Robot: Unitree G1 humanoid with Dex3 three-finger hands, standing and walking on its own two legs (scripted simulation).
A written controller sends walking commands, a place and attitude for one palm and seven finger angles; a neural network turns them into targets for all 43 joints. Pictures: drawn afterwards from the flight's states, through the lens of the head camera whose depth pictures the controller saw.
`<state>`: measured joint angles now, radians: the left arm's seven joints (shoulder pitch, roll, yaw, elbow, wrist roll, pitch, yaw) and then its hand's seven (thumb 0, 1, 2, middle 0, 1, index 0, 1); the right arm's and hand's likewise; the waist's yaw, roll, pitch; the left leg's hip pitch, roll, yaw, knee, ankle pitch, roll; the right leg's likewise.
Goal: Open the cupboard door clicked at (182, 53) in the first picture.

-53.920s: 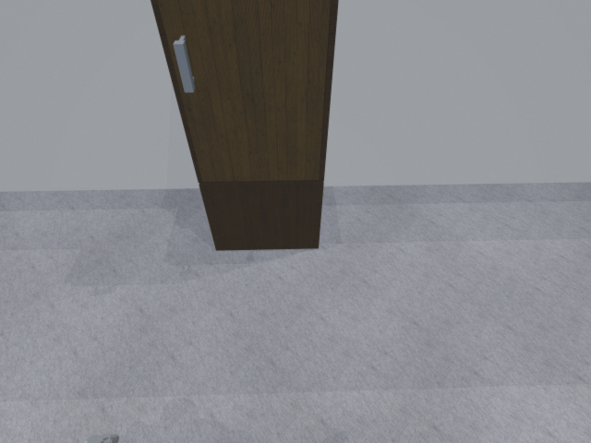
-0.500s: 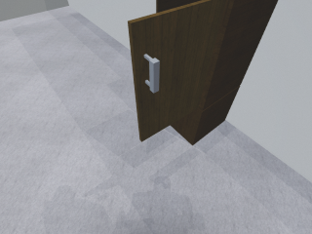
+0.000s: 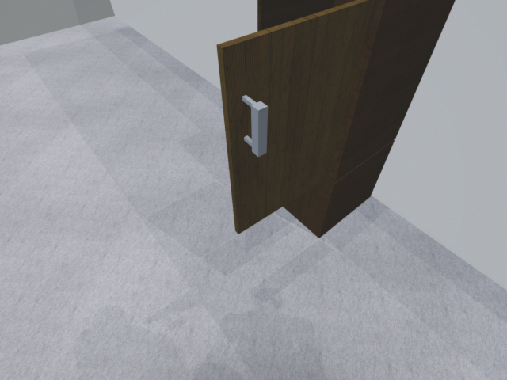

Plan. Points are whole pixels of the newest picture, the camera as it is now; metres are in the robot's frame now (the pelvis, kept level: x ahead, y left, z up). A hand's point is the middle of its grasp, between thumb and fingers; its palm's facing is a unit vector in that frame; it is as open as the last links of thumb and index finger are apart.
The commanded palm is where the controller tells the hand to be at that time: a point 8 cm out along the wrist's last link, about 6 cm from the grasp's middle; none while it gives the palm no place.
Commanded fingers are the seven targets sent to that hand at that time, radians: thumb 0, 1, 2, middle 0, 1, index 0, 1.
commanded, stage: let the arm hang, fingers relaxed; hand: left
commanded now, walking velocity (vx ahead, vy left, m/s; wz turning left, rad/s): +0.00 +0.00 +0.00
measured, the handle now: (253, 125) +0.60 +0.04 +0.07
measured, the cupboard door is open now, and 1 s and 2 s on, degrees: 87 87 87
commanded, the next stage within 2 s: look to check the result in 0.30 s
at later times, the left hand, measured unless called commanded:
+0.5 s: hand out of the picture +0.00 +0.18 -0.17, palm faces +0.02 -0.98 -0.21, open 7.4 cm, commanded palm none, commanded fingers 0.00 0.90 0.90 -0.20 -0.30 -0.20 -0.30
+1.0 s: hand out of the picture +0.06 +0.21 -0.16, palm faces -0.01 -0.96 -0.28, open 7.4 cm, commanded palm none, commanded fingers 0.00 0.90 0.90 -0.20 -0.30 -0.20 -0.30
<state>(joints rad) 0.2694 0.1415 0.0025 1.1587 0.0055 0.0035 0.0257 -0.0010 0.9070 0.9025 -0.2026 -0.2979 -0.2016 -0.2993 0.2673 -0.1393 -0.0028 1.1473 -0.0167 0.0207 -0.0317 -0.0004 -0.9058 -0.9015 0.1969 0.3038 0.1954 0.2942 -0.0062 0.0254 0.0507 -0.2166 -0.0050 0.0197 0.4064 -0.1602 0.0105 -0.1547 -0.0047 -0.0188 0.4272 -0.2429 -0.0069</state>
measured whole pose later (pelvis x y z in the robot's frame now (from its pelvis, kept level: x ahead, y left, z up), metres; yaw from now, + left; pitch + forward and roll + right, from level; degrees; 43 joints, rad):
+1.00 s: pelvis +0.01 -0.01 +0.00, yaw +0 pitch -1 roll +0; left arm 0.16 0.24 0.02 1.14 0.01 -0.02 0.01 0.00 0.90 0.90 -0.20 -0.30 -0.20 -0.30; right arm 0.15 -0.26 -0.02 1.14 -0.02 0.00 -0.02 0.00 -0.90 -0.90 0.20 0.30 0.20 0.29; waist -0.01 0.03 0.06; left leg -0.18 0.00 0.02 0.35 -0.15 0.00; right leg -0.12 0.01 -0.02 0.37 -0.23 -0.02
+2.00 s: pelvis +0.04 -0.02 +0.01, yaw -1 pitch -1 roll +0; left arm 0.15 0.27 0.01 1.15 0.01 -0.02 0.01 0.00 0.90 0.90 -0.21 -0.30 -0.20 -0.30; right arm 0.13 -0.28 -0.01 1.14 -0.01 0.00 -0.02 0.00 -0.90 -0.90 0.20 0.30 0.20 0.29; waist -0.01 0.01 0.05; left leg -0.12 0.02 0.02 0.31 -0.17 -0.02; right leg -0.05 0.03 -0.01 0.30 -0.23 -0.03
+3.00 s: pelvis +0.03 -0.01 +0.01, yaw -1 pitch -1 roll +0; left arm 0.17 0.26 0.01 1.15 0.01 -0.02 0.01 0.00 0.90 0.90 -0.21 -0.30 -0.20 -0.30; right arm 0.14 -0.27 -0.01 1.14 -0.01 0.00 -0.02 0.00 -0.90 -0.90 0.20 0.30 0.20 0.29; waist 0.00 0.00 0.05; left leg -0.13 0.01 0.02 0.30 -0.15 -0.01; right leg -0.06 0.01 -0.01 0.30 -0.22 -0.02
